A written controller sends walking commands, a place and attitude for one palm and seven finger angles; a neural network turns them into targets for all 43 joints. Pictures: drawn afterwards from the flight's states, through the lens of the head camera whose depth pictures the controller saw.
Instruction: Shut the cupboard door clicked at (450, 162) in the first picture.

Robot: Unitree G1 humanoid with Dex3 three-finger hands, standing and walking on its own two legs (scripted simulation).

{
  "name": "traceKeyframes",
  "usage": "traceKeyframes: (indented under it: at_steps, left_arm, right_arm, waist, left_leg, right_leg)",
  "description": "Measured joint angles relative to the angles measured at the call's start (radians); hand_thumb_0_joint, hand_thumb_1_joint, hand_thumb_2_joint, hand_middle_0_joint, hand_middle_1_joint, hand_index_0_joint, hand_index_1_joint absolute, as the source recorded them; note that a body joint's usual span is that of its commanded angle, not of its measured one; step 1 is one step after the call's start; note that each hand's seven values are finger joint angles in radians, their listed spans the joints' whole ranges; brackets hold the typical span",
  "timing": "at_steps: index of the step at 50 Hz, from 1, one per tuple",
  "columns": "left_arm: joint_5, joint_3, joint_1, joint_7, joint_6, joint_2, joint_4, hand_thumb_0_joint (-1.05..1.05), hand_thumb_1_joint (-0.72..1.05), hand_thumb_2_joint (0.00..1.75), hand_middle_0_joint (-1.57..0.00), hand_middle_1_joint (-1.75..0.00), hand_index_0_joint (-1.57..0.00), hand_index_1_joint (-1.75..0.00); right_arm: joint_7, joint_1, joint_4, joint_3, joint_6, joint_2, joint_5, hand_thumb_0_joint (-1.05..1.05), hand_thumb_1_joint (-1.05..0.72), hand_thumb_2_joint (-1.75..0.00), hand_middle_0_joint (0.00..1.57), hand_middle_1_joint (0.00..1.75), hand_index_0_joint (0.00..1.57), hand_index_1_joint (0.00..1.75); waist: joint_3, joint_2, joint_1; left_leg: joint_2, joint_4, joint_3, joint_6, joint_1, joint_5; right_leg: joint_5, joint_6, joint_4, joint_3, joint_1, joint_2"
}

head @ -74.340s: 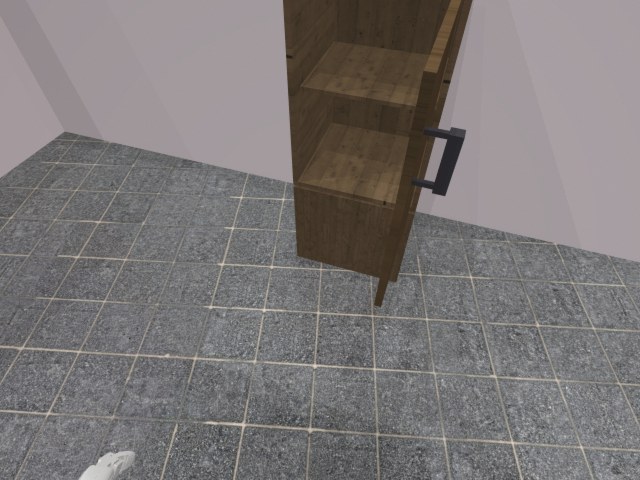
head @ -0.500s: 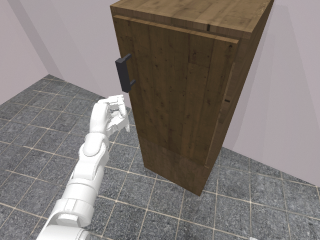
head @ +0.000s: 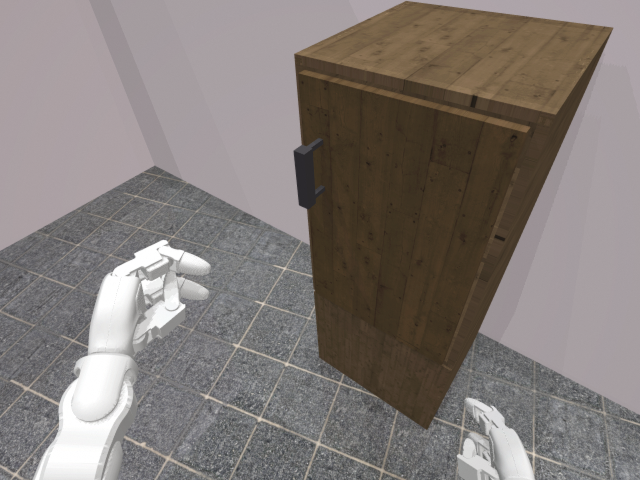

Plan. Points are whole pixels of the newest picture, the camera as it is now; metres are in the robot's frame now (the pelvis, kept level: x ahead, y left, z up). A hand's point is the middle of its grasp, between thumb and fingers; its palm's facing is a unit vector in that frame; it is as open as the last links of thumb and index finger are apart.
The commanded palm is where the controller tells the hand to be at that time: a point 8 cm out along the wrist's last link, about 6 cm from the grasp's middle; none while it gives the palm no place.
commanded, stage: draw the hand back to the body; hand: left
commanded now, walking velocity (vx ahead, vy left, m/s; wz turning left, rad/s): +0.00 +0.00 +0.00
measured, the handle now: (312, 173) +0.63 +0.09 +0.06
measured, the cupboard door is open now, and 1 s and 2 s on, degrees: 0 0 0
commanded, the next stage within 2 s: step back with the hand held close in 0.68 s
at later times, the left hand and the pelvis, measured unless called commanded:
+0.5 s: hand (61, 342) +0.19 +0.28 +0.15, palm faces +0.48 -0.79 -0.39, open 7.2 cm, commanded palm +0.15 +0.31 +0.17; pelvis +0.01 +0.01 +0.00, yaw +0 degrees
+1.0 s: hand (80, 333) +0.21 +0.27 +0.15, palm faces +0.40 -0.79 -0.45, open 7.4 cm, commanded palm +0.15 +0.31 +0.17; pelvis +0.00 +0.01 +0.00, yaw -1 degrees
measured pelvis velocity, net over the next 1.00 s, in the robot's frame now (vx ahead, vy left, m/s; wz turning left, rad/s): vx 0.00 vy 0.01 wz -0.02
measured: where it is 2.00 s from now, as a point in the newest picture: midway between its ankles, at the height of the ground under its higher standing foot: outside the picture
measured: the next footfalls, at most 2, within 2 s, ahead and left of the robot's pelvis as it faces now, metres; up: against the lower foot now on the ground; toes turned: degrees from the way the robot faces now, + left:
left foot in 1.80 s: -0.03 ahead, +0.14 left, +0.00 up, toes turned +4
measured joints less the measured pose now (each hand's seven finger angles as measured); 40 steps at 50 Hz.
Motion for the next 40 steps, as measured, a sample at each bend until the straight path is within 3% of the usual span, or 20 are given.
traceKeyframes:
  at_steps: [10, 18, 26, 40]
  left_arm:
    - [-0.009, 0.159, 0.187, 0.009, -0.002, 0.052, -0.138, 0.02, 0.89, 0.90, -0.58, -0.70, -0.58, -0.70]
    - [-0.014, 0.289, 0.316, 0.031, -0.007, 0.094, -0.209, 0.02, 0.89, 0.90, -0.36, -0.47, -0.36, -0.47]
    - [-0.003, 0.249, 0.261, 0.051, -0.010, 0.042, -0.186, 0.02, 0.89, 0.90, -0.24, -0.34, -0.24, -0.34]
    - [-0.012, 0.268, 0.277, 0.037, -0.026, 0.072, -0.203, 0.02, 0.89, 0.90, -0.21, -0.30, -0.21, -0.30]
  right_arm:
    - [0.009, 0.020, 0.027, -0.008, -0.007, 0.012, -0.010, 0.01, -0.90, -0.90, 0.20, 0.30, 0.20, 0.30]
    - [0.005, 0.043, 0.043, -0.039, -0.037, -0.013, -0.008, 0.01, -0.90, -0.90, 0.20, 0.30, 0.20, 0.30]
    - [-0.006, 0.026, 0.060, -0.046, -0.072, -0.029, -0.012, 0.01, -0.90, -0.90, 0.20, 0.30, 0.20, 0.30]
    - [-0.002, 0.027, 0.055, -0.036, -0.082, -0.003, -0.014, 0.01, -0.90, -0.90, 0.20, 0.30, 0.20, 0.30]
  waist:
    - [-0.010, 0.007, -0.003]
    - [-0.021, 0.009, 0.016]
    - [-0.003, 0.004, 0.026]
    - [-0.004, 0.000, 0.007]
  left_leg:
    - [-0.002, -0.021, 0.008, 0.007, 0.028, -0.006]
    - [-0.001, -0.010, 0.007, 0.009, 0.026, -0.017]
    - [-0.012, -0.009, -0.003, 0.013, 0.015, -0.005]
    - [0.008, -0.013, 0.010, 0.001, 0.027, -0.008]
  right_leg:
    - [0.000, 0.009, -0.027, 0.009, 0.029, -0.002]
    - [-0.004, 0.012, -0.031, 0.007, 0.034, -0.001]
    - [-0.004, 0.014, -0.016, -0.003, 0.021, -0.012]
    - [0.003, 0.002, -0.027, 0.009, 0.030, 0.008]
